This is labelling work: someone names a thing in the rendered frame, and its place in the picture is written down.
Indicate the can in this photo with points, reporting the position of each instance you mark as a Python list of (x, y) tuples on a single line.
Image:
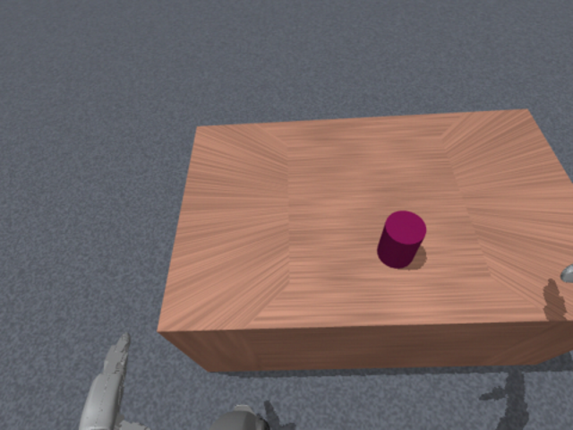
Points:
[(401, 237)]

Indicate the left robot hand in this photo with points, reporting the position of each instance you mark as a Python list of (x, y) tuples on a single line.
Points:
[(102, 406)]

